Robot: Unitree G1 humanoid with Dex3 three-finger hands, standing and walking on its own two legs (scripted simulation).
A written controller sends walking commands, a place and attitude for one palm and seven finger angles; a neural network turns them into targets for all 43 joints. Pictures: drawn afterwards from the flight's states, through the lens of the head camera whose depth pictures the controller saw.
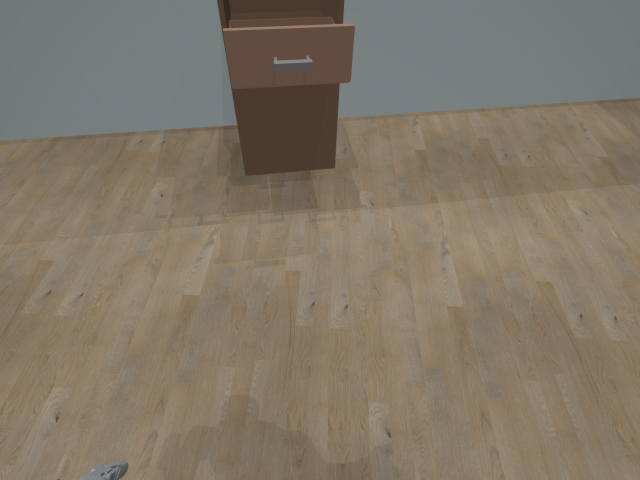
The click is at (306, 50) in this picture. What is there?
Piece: drawer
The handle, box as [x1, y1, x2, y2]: [274, 56, 312, 71]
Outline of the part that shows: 312,62 308,56 306,56 305,59 278,61 276,60 276,57 274,57 274,70 279,71 312,69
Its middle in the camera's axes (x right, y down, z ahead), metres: -0.09 -0.56 +1.23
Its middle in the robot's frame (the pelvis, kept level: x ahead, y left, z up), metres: +1.29 +0.15 -0.07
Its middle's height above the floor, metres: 0.70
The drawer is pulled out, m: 0.29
